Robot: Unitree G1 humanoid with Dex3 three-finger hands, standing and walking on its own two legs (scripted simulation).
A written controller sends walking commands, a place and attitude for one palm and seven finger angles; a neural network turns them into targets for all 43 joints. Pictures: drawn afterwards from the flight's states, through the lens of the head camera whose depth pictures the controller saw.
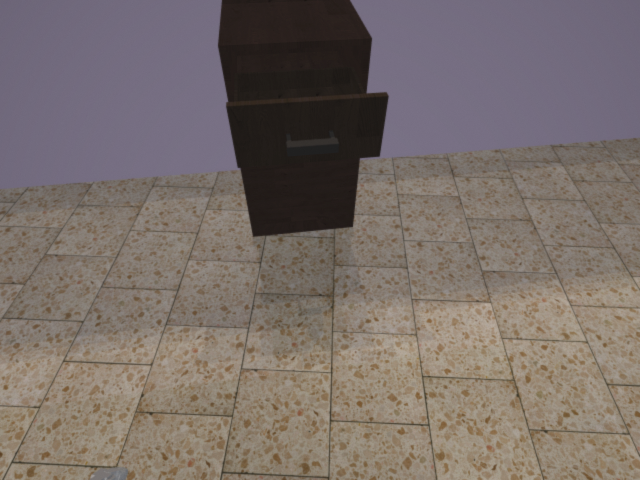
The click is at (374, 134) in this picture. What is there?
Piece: drawer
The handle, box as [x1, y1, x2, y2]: [286, 130, 338, 155]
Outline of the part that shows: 338,142 337,139 334,137 332,130 329,131 330,137 325,139 291,141 289,134 286,134 286,145 288,155 338,152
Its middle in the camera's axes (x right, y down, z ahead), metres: -0.03 -0.24 +0.97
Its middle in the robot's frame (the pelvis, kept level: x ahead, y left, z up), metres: +0.88 +0.07 -0.08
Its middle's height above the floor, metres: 0.69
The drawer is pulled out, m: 0.30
